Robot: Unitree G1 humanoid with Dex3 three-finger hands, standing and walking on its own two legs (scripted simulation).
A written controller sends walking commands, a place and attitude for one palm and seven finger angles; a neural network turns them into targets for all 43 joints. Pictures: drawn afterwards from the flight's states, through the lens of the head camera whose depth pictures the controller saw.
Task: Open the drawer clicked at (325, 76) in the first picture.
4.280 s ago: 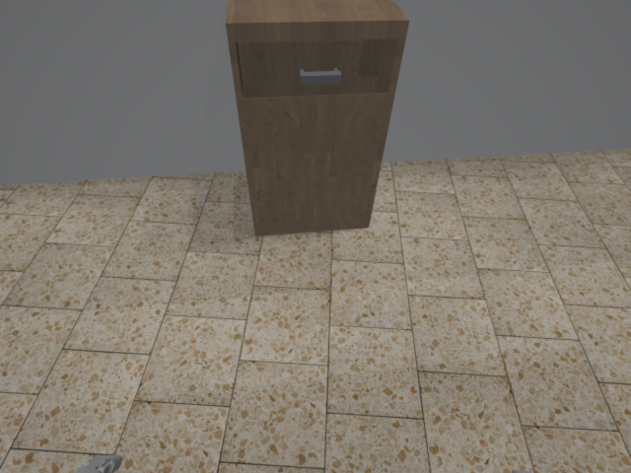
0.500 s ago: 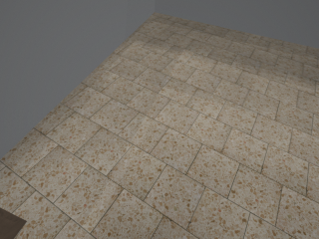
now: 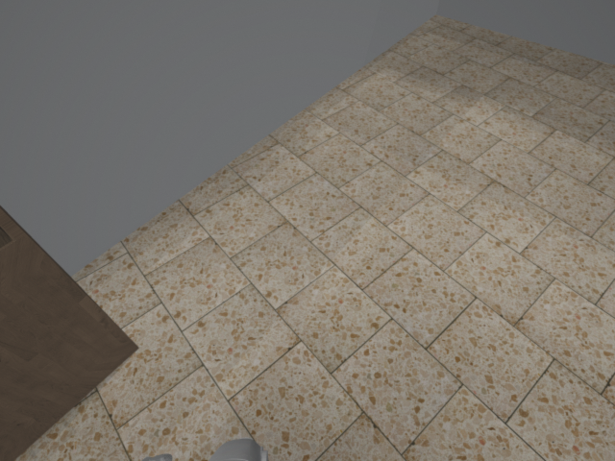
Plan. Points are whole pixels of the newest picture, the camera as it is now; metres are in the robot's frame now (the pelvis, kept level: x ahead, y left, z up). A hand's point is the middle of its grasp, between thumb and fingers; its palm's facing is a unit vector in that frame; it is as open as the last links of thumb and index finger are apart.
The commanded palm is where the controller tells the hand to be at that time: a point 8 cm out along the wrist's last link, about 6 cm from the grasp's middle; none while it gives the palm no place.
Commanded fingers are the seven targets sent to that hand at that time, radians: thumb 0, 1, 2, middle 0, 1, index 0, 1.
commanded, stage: turn to face it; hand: left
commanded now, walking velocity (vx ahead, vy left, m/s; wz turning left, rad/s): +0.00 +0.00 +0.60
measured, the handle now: out of the picture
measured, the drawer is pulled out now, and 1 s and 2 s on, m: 0.00 0.00 0.00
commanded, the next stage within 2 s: take the last steps up to it in 1.46 s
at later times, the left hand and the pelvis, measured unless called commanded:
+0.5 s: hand out of the picture +0.03 +0.26 -0.16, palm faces +0.31 -0.91 -0.27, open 7.4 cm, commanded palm none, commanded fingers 0.00 0.90 0.90 -0.20 -0.30 -0.20 -0.30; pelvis -0.01 +0.03 +0.00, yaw +16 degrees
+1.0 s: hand out of the picture -0.12 +0.22 -0.18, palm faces +0.60 -0.76 -0.24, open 7.4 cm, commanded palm none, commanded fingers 0.00 0.90 0.90 -0.20 -0.30 -0.20 -0.30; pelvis -0.04 +0.02 -0.01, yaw +36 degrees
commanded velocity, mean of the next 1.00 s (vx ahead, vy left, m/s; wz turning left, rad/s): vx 0.00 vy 0.00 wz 0.58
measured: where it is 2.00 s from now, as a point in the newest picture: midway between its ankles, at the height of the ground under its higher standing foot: outside the picture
